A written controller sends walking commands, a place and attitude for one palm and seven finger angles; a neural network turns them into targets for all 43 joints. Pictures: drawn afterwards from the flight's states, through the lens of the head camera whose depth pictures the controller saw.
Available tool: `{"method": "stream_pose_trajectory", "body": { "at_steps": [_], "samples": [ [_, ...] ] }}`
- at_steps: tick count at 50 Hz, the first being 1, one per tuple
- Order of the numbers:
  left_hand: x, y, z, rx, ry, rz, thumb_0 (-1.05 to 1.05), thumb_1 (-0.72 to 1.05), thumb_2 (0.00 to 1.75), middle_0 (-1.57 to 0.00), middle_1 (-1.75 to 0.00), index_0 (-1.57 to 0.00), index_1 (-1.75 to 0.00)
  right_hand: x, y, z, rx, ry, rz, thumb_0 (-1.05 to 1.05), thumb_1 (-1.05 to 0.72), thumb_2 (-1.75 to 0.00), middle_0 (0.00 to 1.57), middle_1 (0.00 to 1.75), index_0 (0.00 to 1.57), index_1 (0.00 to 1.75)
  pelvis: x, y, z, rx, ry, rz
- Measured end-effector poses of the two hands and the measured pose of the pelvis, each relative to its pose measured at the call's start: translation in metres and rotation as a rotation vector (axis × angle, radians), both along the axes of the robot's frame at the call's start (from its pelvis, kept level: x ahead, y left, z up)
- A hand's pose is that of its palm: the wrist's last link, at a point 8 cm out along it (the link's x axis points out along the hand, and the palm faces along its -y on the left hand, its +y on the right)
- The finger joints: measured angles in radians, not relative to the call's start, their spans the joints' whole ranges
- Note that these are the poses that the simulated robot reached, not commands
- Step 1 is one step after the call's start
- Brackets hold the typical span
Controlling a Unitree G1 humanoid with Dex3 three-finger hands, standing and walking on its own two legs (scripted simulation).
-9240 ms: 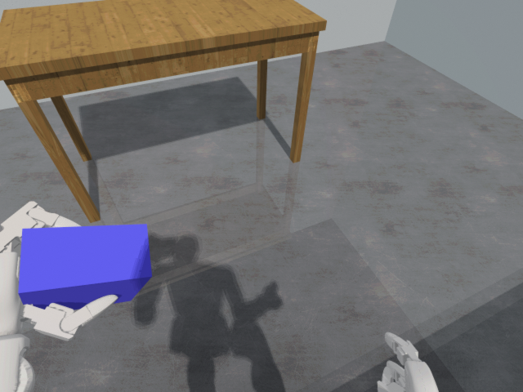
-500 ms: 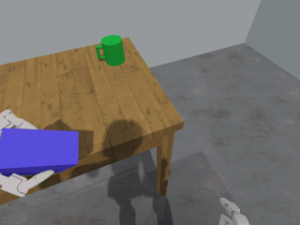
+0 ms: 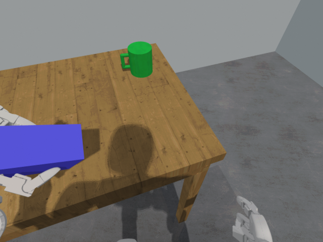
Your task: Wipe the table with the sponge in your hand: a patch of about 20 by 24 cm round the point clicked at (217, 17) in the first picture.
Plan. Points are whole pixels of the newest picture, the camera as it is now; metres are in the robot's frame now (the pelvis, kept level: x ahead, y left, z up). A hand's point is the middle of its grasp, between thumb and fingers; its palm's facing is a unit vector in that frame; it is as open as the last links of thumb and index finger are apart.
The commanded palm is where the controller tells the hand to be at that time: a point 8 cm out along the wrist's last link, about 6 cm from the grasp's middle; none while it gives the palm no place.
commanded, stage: come to a stop and stand still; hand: left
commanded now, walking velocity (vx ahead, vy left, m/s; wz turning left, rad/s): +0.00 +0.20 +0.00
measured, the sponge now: (51, 151) +0.24 +0.22 +0.17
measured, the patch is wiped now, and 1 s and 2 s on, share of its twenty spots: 0.00 0.00 0.00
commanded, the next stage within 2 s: look again from close up in 1.36 s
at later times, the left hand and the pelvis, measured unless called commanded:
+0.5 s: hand (26, 146) +0.24 +0.27 +0.17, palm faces +0.39 -0.83 -0.40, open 10.2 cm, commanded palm +0.20 +0.30 +0.20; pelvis +0.03 +0.03 +0.02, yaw -1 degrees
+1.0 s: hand (1, 149) +0.24 +0.32 +0.16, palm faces +0.32 -0.85 -0.42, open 10.2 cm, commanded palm +0.19 +0.34 +0.20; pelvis +0.02 +0.07 +0.02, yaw -1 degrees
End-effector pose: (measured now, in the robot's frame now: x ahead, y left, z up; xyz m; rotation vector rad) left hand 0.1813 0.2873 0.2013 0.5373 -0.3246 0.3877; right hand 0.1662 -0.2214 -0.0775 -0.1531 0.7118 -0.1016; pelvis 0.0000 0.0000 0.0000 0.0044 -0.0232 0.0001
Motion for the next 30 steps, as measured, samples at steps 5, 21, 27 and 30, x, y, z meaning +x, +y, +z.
{"method": "stream_pose_trajectory", "body": {
  "at_steps": [5, 21, 27, 30],
  "samples": [
    [0.016, 0.013, -0.015, -0.051, 0.055, -0.039, -0.01, -0.51, 1.01, -0.70, -1.36, -0.73, -1.36, 0.004, 0.025, -0.002, -0.005, 0.050, -0.003, 0.01, -0.90, -0.90, 0.21, 0.30, 0.20, 0.30, 0.011, 0.022, 0.001, 0.019, 0.005, -0.013],
    [0.021, 0.018, 0.004, -0.043, 0.107, 0.004, -0.01, -0.51, 1.01, -0.71, -1.36, -0.73, -1.35, 0.020, 0.025, 0.012, -0.008, 0.016, 0.003, 0.01, -0.90, -0.90, 0.21, 0.30, 0.20, 0.30, 0.029, 0.023, 0.018, -0.014, 0.022, -0.020],
    [0.025, 0.022, -0.023, -0.152, 0.164, 0.027, -0.01, -0.51, 1.01, -0.71, -1.36, -0.73, -1.35, 0.018, 0.009, 0.022, -0.092, 0.034, -0.025, 0.01, -0.90, -0.90, 0.21, 0.30, 0.20, 0.30, 0.029, 0.026, 0.021, -0.009, 0.019, -0.024],
    [0.028, 0.021, -0.022, -0.168, 0.141, 0.009, -0.01, -0.51, 1.01, -0.71, -1.36, -0.73, -1.35, 0.017, 0.006, 0.030, -0.121, 0.027, -0.033, 0.01, -0.90, -0.90, 0.21, 0.30, 0.20, 0.30, 0.028, 0.028, 0.023, -0.008, 0.011, -0.022]
  ]
}}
